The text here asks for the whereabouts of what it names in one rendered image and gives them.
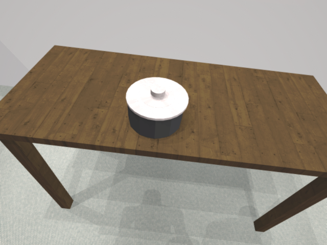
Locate lid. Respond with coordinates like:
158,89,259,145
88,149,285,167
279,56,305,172
126,77,189,120

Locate table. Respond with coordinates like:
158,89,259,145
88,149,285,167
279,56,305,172
0,45,327,232

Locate knob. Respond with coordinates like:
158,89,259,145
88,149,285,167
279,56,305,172
151,84,166,98

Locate pot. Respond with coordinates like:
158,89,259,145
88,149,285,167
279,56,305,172
128,107,183,139

